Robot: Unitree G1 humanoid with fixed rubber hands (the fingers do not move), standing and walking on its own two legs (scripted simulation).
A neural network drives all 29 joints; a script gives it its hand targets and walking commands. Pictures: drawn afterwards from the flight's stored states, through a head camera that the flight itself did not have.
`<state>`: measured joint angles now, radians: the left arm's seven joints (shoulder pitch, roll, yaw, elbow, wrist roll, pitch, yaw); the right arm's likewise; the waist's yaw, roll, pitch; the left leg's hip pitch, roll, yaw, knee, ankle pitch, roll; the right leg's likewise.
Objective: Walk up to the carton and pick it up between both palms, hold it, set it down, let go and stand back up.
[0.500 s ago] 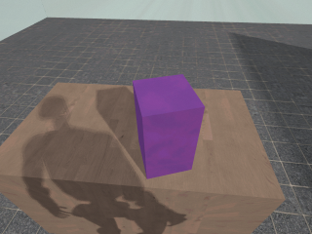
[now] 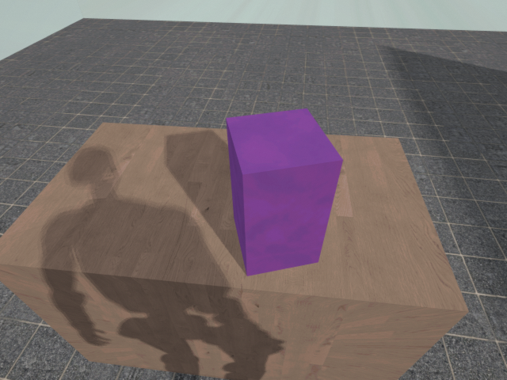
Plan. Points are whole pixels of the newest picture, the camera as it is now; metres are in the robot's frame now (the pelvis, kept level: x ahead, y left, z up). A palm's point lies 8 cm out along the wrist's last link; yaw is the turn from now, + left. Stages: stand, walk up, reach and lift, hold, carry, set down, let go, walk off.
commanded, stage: stand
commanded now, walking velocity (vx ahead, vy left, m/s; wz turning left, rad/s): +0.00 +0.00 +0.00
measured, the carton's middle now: (275, 195) +0.48 -0.03 +0.03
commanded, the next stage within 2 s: none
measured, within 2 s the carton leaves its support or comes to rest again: neither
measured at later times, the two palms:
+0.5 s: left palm out of the picture +0.01 +0.22 -0.14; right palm out of the picture +0.00 -0.24 -0.13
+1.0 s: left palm out of the picture +0.06 +0.21 -0.14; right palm out of the picture +0.06 -0.24 -0.13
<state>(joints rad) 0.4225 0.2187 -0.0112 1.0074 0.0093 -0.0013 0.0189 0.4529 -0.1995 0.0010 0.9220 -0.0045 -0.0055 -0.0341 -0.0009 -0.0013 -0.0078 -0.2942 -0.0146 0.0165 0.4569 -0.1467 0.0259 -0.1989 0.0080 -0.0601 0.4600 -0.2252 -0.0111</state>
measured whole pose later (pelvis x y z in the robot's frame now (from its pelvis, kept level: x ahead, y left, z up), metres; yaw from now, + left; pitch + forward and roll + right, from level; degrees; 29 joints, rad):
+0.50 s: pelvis +0.03 -0.01 +0.00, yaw +0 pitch -2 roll -1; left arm 0.39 0.19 0.00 1.02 0.00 -0.01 0.03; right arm 0.44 -0.17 0.00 0.95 0.00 -0.01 -0.04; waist 0.00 0.00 0.00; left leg -0.27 0.00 0.01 0.46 -0.16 0.02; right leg -0.17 0.02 -0.07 0.44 -0.25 -0.03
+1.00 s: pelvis +0.06 -0.02 +0.00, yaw +0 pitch -1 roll +0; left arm 0.33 0.19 -0.03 1.03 -0.01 -0.01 0.04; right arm 0.35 -0.17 0.02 0.99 0.00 -0.01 -0.05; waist 0.00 0.00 0.02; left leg -0.21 -0.01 0.01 0.43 -0.20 0.01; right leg -0.10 0.02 -0.06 0.40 -0.28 -0.03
